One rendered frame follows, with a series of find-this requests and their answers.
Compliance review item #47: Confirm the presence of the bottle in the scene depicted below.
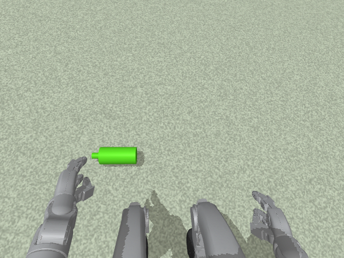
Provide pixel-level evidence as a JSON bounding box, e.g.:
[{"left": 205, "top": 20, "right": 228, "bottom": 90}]
[{"left": 91, "top": 147, "right": 137, "bottom": 164}]

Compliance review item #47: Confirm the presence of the right robot hand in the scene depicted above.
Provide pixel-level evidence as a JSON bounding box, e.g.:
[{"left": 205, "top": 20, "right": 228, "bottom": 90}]
[{"left": 250, "top": 191, "right": 293, "bottom": 245}]

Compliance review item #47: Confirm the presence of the right robot arm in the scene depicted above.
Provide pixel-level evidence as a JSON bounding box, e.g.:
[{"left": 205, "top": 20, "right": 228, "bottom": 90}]
[{"left": 273, "top": 235, "right": 309, "bottom": 258}]

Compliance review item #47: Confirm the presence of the left robot arm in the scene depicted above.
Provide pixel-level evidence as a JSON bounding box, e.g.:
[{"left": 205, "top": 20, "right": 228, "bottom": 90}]
[{"left": 26, "top": 194, "right": 78, "bottom": 258}]

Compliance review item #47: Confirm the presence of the left robot hand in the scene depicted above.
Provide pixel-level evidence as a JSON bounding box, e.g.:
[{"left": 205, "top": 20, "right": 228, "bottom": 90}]
[{"left": 54, "top": 156, "right": 95, "bottom": 203}]

